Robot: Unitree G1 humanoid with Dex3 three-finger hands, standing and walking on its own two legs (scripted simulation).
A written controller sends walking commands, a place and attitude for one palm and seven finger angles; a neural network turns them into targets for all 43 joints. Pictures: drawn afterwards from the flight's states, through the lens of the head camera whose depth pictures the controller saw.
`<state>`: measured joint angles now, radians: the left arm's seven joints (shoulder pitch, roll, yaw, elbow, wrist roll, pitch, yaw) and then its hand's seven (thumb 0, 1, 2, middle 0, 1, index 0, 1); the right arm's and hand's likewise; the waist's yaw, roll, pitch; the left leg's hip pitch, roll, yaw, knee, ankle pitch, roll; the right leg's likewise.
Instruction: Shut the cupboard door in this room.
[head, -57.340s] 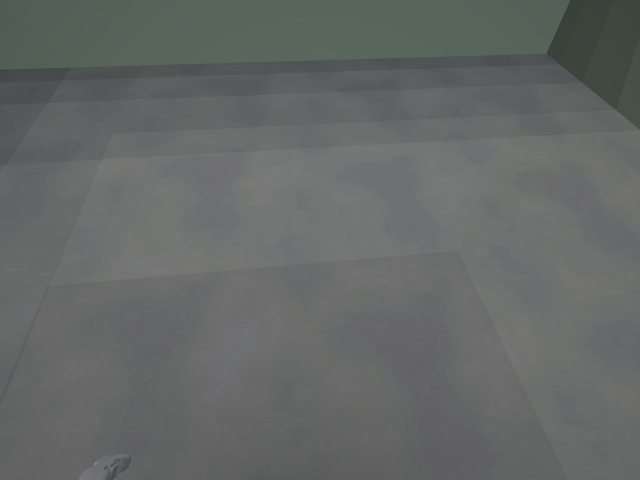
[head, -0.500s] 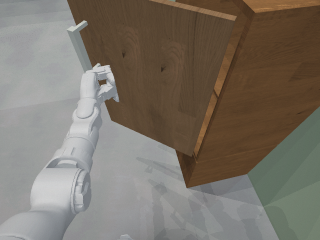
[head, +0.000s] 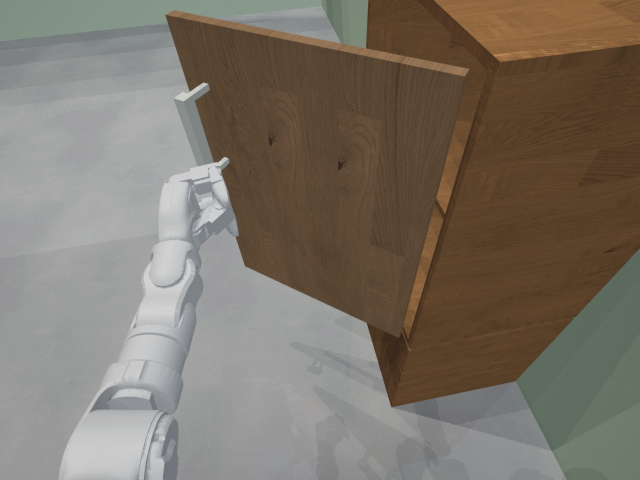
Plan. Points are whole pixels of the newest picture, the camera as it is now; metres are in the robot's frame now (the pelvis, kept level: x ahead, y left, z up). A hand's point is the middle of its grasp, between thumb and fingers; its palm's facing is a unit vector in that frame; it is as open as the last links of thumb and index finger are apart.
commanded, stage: draw the hand back to the body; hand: left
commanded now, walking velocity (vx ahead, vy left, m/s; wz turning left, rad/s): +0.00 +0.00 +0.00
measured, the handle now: (206, 135) +0.62 +0.18 +0.11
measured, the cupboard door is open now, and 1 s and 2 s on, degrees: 50 50 50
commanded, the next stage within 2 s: step back with the hand held close in 1.38 s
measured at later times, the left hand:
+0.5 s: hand (126, 309) +0.27 +0.20 +0.14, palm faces +0.14 -0.97 -0.20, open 3.1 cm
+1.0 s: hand out of the picture +0.19 +0.29 +0.18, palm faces +0.43 -0.80 -0.43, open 6.1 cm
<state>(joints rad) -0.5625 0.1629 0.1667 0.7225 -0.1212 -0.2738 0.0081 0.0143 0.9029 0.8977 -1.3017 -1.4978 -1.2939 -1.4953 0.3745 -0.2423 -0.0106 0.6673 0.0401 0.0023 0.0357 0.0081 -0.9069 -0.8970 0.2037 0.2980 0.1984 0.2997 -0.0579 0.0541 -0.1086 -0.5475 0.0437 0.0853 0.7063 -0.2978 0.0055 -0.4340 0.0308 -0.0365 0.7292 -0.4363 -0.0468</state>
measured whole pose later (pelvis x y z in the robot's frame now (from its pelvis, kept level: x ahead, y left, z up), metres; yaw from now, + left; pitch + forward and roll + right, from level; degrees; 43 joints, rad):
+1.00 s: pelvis +0.01 +0.03 +0.03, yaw +1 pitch -4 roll +0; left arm 0.49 0.37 0.32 -0.37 -0.09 -0.06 0.10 0.01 0.89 0.90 -0.45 -0.56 -0.44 -0.55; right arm 0.21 -0.24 0.02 0.62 0.04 -0.02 -0.06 0.01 -0.91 -0.90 0.20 0.30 0.20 0.30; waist 0.05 0.07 0.00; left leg -0.16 0.00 0.07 0.42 -0.20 0.03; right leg 0.00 0.01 -0.05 0.35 -0.29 -0.01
